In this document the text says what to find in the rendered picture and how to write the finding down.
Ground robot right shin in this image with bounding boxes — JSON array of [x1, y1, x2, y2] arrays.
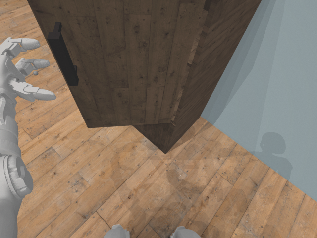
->
[[174, 226, 185, 233]]

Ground cupboard door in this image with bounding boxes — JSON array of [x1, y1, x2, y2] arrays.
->
[[27, 0, 206, 128]]

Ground robot left shin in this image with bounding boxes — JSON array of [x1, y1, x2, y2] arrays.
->
[[112, 224, 123, 229]]

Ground robot shin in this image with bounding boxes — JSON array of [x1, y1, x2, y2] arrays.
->
[[112, 224, 123, 229], [174, 226, 185, 233]]

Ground robot left forearm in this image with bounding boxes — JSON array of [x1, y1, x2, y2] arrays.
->
[[0, 88, 21, 158]]

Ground left robot hand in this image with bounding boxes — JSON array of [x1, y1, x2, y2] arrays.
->
[[0, 37, 56, 102]]

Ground robot left upper arm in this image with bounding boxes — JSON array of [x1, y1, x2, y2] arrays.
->
[[0, 155, 33, 238]]

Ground handle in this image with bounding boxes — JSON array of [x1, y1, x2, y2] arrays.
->
[[47, 22, 79, 86]]

